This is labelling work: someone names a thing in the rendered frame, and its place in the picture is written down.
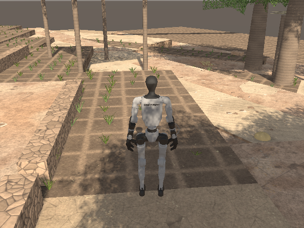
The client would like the robot right upper arm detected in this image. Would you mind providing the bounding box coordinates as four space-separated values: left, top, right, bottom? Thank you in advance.
161 96 173 123

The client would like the robot right forearm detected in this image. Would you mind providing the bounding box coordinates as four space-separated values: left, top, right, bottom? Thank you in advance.
168 116 177 139

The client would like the robot left hand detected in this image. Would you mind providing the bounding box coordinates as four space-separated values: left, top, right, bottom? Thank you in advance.
126 139 137 152

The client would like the robot right hand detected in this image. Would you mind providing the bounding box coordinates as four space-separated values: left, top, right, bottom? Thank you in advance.
167 138 178 151

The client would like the left robot shin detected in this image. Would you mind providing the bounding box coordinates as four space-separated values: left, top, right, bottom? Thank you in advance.
138 159 145 190

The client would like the left robot thigh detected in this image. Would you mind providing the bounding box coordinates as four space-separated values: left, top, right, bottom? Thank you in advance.
136 133 146 167

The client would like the robot left forearm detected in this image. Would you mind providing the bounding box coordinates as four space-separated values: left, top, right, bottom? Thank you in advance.
127 116 136 140

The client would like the robot left upper arm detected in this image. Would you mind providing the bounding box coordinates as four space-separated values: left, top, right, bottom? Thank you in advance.
131 96 142 123

